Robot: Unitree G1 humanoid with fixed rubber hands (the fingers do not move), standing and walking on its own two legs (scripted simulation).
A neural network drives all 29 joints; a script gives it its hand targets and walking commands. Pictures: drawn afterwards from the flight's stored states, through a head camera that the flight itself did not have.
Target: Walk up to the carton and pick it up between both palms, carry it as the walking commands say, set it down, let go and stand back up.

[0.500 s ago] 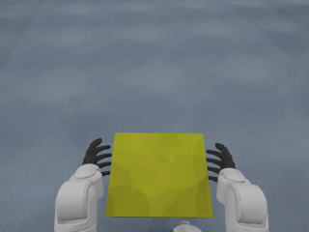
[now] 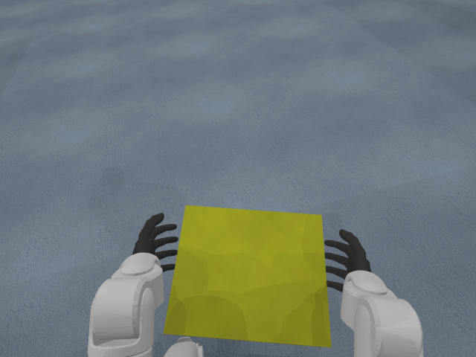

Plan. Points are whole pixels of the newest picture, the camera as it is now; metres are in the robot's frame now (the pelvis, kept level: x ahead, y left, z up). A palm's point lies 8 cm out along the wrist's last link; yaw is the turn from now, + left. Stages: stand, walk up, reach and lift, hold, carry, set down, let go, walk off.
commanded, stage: carry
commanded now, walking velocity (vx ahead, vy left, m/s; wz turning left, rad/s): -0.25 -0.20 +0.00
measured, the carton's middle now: (248, 278) +0.28 -0.01 -0.02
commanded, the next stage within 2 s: none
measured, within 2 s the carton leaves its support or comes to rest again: neither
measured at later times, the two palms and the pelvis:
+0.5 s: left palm out of the picture +0.04 +0.00 +0.10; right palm out of the picture +0.08 -0.30 +0.09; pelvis -0.20 -0.19 +0.00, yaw +4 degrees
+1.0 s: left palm out of the picture -0.09 -0.15 +0.10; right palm out of the picture -0.06 -0.45 +0.10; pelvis -0.33 -0.33 +0.01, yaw +4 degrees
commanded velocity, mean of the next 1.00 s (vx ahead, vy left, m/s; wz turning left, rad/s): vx -0.08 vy -0.06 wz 0.00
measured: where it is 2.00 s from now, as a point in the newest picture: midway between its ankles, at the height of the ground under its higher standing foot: outside the picture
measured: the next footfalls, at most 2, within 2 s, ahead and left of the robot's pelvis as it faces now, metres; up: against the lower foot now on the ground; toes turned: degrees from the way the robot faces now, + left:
left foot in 0.34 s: -0.17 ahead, +0.00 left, +0.00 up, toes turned +15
right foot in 0.58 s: -0.15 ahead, -0.40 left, +0.00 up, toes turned +0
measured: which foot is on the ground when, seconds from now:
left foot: up 0.00-0.32, down 0.34-0.58, up 0.60-0.88, down 0.90-1.00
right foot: down 0.00-0.32, up 0.34-0.56, down 0.58-0.92, up 0.94-1.00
